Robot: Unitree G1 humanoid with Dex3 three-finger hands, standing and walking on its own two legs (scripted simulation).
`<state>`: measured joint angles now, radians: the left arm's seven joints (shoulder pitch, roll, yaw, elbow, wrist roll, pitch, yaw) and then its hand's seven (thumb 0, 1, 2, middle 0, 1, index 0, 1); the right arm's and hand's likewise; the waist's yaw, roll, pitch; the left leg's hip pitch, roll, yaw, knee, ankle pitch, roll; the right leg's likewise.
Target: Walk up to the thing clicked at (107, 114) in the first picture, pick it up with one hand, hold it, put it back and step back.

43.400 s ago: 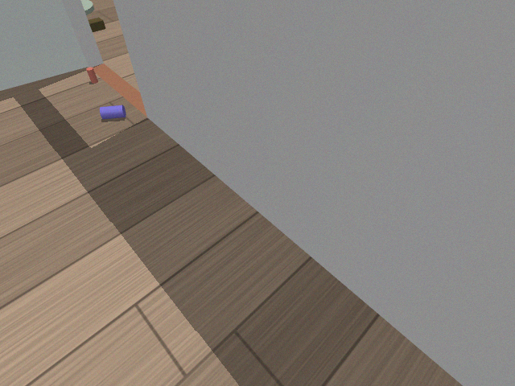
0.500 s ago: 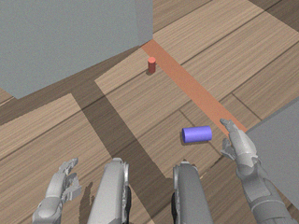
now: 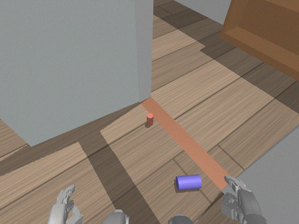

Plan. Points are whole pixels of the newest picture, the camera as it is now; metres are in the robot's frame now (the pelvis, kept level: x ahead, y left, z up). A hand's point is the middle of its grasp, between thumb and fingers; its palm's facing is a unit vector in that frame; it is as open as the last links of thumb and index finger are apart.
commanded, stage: home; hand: right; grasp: from above
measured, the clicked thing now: (188, 182) +0.43 -0.22 -0.66
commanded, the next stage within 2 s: none
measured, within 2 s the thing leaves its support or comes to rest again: neither
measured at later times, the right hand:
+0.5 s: hand (229, 212) +0.17 -0.18 -0.02, palm faces +0.06 +0.98 -0.20, open 7.4 cm
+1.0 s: hand (228, 211) +0.17 -0.18 -0.02, palm faces +0.05 +0.98 -0.20, open 7.4 cm
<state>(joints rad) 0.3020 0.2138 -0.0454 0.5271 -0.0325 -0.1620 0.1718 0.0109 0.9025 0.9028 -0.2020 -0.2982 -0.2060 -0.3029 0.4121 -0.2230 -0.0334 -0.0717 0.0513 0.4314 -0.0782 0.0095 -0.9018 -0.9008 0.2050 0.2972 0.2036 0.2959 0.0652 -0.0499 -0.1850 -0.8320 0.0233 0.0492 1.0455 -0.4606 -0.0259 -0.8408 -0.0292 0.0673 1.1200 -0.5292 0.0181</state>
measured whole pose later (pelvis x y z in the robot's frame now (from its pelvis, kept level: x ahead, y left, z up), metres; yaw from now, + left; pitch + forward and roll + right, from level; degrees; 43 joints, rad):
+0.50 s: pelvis +0.01 +0.00 +0.02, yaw -1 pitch +10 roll +3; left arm 0.27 0.22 -0.03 0.53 0.00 -0.26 0.18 0.01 0.90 0.90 -0.20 -0.30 -0.21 -0.30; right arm 0.49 -0.22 -0.03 -0.12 0.05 0.44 -0.01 0.01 -0.91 -0.90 0.20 0.30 0.20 0.29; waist 0.03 -0.05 -0.17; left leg -0.66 0.03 0.06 0.93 -0.44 -0.03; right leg -0.68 -0.03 0.07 1.00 -0.50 0.02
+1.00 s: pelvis +0.01 +0.00 +0.02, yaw +0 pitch +10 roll +2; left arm 0.29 0.22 -0.02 0.56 0.00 -0.26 0.19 0.01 0.90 0.90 -0.20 -0.30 -0.21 -0.30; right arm 0.49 -0.22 -0.03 -0.12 0.05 0.44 -0.01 0.01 -0.91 -0.90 0.20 0.30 0.20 0.29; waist 0.04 -0.05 -0.16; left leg -0.66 0.02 0.05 0.93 -0.43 -0.03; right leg -0.67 -0.03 0.06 1.00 -0.50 0.02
